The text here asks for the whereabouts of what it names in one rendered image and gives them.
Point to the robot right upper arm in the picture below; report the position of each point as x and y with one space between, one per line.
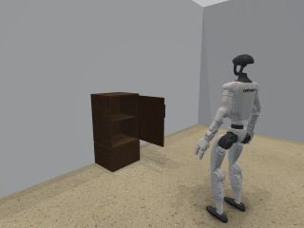
256 104

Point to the cupboard door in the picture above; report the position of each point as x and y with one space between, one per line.
151 119

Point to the humanoid robot torso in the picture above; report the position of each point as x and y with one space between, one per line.
241 109

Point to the robot right hand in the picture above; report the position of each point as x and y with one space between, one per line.
251 133

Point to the robot left hand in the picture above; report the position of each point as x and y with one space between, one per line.
203 144

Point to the robot left upper arm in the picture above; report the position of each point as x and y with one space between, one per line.
227 97

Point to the left robot thigh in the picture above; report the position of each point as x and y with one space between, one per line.
218 151

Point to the robot left forearm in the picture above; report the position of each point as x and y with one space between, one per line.
214 127

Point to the robot right forearm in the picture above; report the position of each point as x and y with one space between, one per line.
252 120

